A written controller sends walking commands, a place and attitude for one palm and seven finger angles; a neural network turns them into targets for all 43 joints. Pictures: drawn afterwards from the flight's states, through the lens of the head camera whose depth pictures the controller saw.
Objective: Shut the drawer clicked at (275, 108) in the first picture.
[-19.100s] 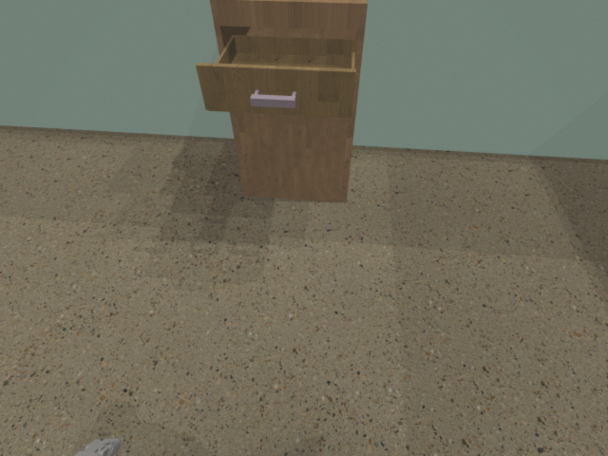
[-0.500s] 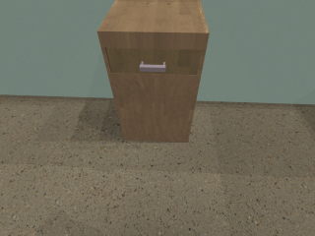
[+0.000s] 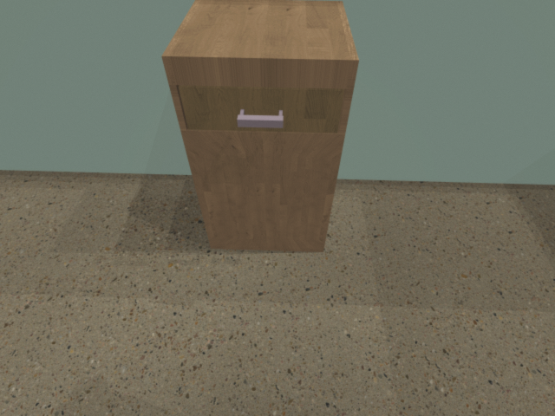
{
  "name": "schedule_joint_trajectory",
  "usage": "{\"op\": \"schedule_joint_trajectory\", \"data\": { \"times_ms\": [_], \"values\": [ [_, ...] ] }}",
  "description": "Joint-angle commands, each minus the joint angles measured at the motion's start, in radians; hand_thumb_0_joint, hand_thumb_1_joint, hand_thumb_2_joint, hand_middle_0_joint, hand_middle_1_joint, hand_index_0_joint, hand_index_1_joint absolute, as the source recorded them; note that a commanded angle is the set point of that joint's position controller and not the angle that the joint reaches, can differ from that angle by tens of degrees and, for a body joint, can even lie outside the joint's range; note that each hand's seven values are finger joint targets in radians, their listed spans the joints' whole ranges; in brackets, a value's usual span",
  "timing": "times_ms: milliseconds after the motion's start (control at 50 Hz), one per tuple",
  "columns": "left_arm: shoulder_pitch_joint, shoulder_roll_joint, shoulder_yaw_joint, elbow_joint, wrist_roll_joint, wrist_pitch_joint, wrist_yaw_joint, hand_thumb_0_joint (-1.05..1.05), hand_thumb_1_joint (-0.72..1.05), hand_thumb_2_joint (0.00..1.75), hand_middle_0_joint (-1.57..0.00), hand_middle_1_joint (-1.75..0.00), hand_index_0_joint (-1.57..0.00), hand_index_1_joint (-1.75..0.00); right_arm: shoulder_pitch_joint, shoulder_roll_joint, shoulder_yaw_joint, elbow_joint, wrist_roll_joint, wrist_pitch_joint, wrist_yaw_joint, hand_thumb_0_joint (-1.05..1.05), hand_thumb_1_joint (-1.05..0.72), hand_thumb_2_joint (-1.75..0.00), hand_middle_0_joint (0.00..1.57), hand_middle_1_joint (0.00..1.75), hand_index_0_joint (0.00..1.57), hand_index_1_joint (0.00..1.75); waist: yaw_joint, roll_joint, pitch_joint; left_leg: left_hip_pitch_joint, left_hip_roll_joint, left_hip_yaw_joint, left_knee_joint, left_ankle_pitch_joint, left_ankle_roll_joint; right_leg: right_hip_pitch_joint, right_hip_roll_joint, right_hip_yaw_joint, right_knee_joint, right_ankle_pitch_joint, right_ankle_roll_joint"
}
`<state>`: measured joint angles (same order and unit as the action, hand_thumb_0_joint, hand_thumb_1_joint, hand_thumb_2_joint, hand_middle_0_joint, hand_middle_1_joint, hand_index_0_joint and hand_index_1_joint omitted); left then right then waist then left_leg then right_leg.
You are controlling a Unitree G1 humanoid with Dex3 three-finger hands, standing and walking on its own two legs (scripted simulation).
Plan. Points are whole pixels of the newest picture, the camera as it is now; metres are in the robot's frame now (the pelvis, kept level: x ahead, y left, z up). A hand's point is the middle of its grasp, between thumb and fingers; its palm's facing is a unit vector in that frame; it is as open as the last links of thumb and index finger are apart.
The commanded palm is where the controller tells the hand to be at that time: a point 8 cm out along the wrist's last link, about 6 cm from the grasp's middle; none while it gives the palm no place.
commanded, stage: look to check the result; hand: left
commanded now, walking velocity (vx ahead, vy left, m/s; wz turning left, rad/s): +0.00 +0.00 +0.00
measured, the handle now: (261, 117) +0.87 +0.09 -0.06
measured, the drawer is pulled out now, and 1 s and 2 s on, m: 0.00 0.00 0.00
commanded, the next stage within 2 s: stand and wait in 0.52 s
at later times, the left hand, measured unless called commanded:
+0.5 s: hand out of the picture +0.00 +0.15 -0.17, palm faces +0.05 -0.98 -0.20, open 7.4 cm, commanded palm none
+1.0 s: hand out of the picture +0.03 +0.16 -0.17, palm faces +0.03 -0.97 -0.23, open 7.4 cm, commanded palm none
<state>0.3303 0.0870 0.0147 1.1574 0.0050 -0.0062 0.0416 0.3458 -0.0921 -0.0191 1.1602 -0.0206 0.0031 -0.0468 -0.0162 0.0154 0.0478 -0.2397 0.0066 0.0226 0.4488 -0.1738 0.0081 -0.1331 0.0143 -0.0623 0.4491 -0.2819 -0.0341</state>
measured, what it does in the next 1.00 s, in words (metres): stands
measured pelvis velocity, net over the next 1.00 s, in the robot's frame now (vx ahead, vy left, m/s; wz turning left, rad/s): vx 0.02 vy -0.02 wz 0.00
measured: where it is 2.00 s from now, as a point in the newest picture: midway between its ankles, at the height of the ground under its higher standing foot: outside the picture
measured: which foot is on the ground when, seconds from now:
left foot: down 0.00-1.00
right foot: down 0.00-1.00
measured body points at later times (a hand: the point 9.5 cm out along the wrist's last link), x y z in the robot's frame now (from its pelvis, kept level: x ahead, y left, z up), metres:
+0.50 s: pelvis +0.01 -0.01 +0.00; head +0.02 -0.02 +0.45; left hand +0.00 +0.21 -0.16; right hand +0.00 -0.23 -0.17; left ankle +0.04 +0.11 -0.74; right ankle -0.02 -0.10 -0.74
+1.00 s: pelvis +0.02 -0.02 +0.00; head +0.03 -0.03 +0.45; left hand +0.03 +0.21 -0.15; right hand +0.02 -0.25 -0.16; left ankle +0.04 +0.11 -0.74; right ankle -0.02 -0.10 -0.74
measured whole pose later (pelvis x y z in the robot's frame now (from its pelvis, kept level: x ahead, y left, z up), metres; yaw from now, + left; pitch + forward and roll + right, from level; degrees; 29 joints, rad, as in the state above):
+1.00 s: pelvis +0.02 -0.02 +0.00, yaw +0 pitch -3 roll +0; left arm 0.24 0.16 0.02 1.15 0.00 -0.01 0.03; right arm 0.24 -0.18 -0.02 1.16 -0.02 0.00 -0.04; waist -0.01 0.02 0.07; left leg -0.18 0.03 0.01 0.40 -0.18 -0.03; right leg -0.06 0.05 -0.07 0.37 -0.27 -0.06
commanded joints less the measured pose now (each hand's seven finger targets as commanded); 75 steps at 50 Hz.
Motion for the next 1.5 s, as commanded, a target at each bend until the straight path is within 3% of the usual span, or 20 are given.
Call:
{"op": "schedule_joint_trajectory", "data": {
  "times_ms": [0, 800, 1480],
  "values": [
    [0.09, 0.088, 0.012, -0.005, 0.002, -0.01, 0.004, 0.0, 0.9, 0.9, -0.2, -0.3, -0.2, -0.3, 0.07, -0.076, -0.007, -0.014, 0.005, -0.006, -0.006, 0.0, -0.9, -0.9, 0.2, 0.3, 0.2, 0.3, 0.007, -0.01, 0.071, 0.03, 0.084, -0.085, -0.079, 0.015, 0.037, -0.113, -0.103, 0.101, -0.136, 0.013, -0.027],
    [-0.019, 0.193, 0.026, -0.031, 0.0, -0.021, -0.002, 0.0, 0.9, 0.9, -0.2, -0.3, -0.2, -0.3, -0.05, -0.181, -0.01, -0.026, 0.006, -0.012, -0.005, 0.0, -0.9, -0.9, 0.2, 0.3, 0.2, 0.3, 0.01, -0.026, 0.017, 0.095, 0.099, -0.071, -0.073, 0.157, 0.022, -0.011, -0.121, 0.105, -0.163, 0.235, -0.012],
    [-0.047, 0.234, 0.027, -0.035, 0.001, -0.022, -0.007, 0.0, 0.9, 0.9, -0.2, -0.3, -0.2, -0.3, -0.083, -0.228, -0.012, -0.036, 0.007, -0.012, -0.003, 0.0, -0.9, -0.9, 0.2, 0.3, 0.2, 0.3, 0.011, -0.02, 0.018, 0.112, 0.104, -0.077, -0.087, 0.146, 0.018, -0.007, -0.122, 0.112, -0.189, 0.215, -0.007]
  ]
}}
